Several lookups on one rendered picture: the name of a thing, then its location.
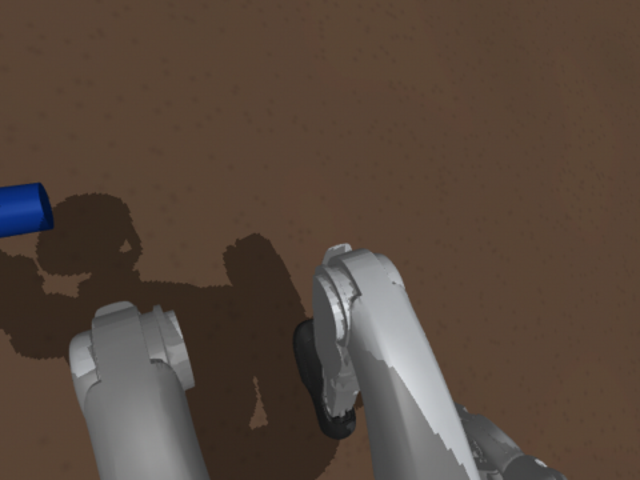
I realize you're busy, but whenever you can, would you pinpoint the right robot arm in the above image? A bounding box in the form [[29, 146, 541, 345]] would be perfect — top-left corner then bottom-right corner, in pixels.
[[503, 455, 568, 480]]

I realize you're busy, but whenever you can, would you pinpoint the bottle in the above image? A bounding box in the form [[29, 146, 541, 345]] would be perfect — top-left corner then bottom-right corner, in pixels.
[[0, 183, 54, 238]]

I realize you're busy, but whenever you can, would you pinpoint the right robot foot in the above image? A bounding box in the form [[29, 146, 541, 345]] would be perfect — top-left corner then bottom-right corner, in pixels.
[[293, 319, 356, 440]]

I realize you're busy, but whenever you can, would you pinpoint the right robot hand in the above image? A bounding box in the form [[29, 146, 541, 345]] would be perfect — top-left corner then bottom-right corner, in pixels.
[[453, 401, 525, 480]]

